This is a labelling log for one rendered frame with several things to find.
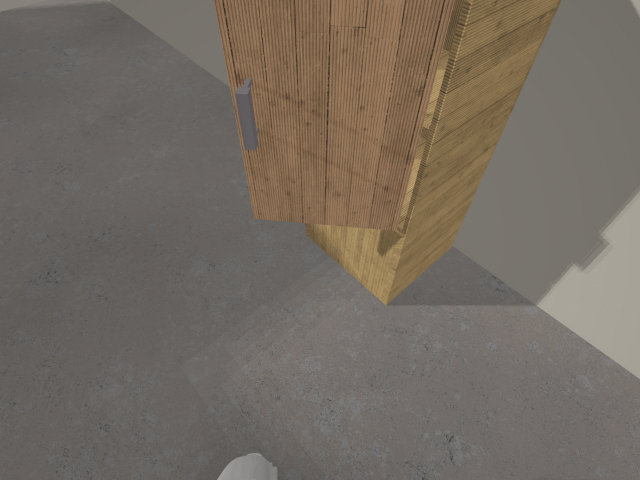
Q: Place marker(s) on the robot left thigh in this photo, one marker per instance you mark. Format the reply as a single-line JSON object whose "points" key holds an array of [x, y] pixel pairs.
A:
{"points": [[252, 467]]}

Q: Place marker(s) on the handle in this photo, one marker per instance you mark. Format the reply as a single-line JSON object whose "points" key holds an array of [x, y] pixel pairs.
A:
{"points": [[246, 115]]}

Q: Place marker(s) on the cupboard door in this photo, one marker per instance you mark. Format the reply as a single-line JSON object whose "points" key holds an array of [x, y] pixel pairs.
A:
{"points": [[340, 91]]}

